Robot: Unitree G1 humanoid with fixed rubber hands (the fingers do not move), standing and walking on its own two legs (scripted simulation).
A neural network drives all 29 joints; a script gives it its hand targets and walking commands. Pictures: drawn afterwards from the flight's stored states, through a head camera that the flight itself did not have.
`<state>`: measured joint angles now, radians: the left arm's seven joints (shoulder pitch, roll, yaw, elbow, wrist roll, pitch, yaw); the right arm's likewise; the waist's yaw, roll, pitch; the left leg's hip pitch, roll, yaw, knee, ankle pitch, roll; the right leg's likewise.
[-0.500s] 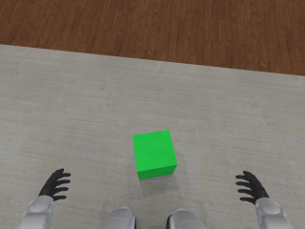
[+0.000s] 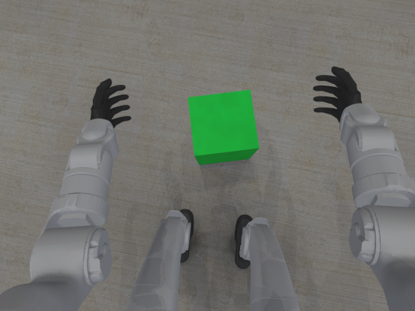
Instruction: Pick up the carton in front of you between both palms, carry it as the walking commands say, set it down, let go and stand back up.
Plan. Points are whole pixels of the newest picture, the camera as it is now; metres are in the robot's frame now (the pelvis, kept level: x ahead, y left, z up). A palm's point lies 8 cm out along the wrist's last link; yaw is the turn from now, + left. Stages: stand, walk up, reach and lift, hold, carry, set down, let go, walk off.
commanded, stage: reach and lift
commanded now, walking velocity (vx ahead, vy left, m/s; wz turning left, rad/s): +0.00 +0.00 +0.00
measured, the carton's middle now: (221, 131) +0.53 +0.01 -0.55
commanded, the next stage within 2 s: none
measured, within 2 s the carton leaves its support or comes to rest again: neither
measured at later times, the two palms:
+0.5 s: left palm (142, 95) +0.50 +0.20 -0.17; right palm (307, 74) +0.58 -0.17 -0.17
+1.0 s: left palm (162, 127) +0.49 +0.20 -0.41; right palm (279, 115) +0.56 -0.17 -0.41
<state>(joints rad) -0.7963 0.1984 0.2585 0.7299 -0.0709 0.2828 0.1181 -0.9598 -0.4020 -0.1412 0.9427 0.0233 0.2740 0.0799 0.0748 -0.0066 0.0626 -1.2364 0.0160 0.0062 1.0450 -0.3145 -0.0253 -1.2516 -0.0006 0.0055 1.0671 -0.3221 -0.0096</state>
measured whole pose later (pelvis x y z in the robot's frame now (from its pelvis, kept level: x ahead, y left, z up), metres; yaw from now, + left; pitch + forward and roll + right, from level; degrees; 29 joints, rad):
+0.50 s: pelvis +0.03 -0.01 -0.04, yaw +2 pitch +50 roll +3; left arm -1.08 0.06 0.50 0.74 0.09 0.13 0.10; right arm -1.32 -0.34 -0.32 1.05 -0.16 0.15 0.08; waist 0.08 -0.02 -0.04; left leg -1.65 0.01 0.01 1.12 -0.32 -0.05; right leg -1.68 0.01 0.02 1.16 -0.35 -0.02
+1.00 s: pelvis -0.03 +0.00 -0.26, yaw +3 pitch +43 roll +4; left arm -1.37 0.21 0.26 0.94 -0.19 0.15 0.20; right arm -1.58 -0.53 0.02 1.19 0.17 0.15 -0.02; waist 0.08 0.02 0.24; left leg -2.20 -0.02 0.01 1.98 -0.52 -0.05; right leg -2.23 0.01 0.06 2.02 -0.53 0.01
